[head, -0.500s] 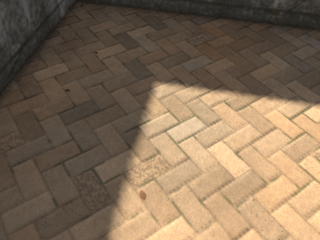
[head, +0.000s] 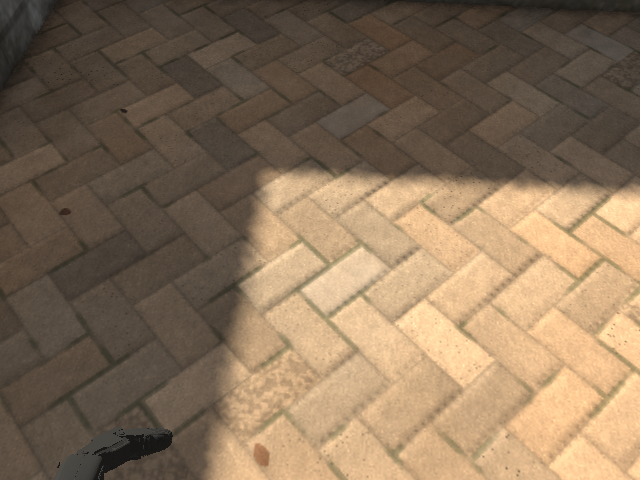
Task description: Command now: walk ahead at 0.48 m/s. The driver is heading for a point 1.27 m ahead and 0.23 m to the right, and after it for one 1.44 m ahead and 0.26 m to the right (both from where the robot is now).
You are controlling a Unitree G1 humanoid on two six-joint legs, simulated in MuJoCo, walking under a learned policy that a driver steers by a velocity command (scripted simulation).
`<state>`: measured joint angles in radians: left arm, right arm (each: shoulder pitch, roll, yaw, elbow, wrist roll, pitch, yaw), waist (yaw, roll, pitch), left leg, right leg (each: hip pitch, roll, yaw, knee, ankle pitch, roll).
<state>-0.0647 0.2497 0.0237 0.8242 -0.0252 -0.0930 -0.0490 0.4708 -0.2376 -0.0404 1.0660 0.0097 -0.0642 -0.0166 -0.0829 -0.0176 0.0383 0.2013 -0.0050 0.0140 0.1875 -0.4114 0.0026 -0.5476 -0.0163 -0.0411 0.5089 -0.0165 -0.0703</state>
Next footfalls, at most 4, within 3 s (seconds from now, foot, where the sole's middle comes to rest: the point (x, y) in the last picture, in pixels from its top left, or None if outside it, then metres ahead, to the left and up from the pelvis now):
0.02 right None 0.20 -0.11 -0.76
0.56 left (249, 455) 0.51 0.12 -0.76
1.10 right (358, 324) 0.80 -0.13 -0.76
1.58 left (309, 216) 1.14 -0.04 -0.76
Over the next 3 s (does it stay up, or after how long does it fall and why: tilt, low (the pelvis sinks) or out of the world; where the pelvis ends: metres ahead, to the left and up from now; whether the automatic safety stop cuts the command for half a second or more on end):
stays up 1.23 -0.20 0.01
